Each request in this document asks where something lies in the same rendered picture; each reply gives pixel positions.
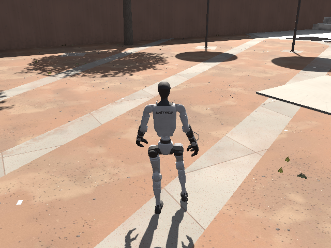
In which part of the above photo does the robot right hand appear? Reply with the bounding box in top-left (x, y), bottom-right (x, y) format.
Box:
top-left (187, 144), bottom-right (199, 157)

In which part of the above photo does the robot right thigh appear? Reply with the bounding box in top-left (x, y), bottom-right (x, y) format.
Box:
top-left (173, 143), bottom-right (184, 170)

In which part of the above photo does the right robot upper arm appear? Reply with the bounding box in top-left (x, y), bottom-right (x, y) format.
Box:
top-left (175, 104), bottom-right (190, 133)

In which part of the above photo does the robot left hand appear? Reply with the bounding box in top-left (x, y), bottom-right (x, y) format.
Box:
top-left (136, 139), bottom-right (148, 147)

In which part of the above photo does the robot left forearm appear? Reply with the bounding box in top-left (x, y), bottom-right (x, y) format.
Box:
top-left (137, 124), bottom-right (145, 141)

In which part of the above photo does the robot right forearm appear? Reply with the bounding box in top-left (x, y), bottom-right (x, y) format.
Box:
top-left (186, 124), bottom-right (197, 146)

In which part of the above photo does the left robot upper arm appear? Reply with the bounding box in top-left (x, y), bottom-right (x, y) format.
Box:
top-left (140, 104), bottom-right (154, 132)

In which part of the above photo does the humanoid robot head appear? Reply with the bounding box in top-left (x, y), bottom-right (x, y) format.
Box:
top-left (156, 82), bottom-right (173, 106)

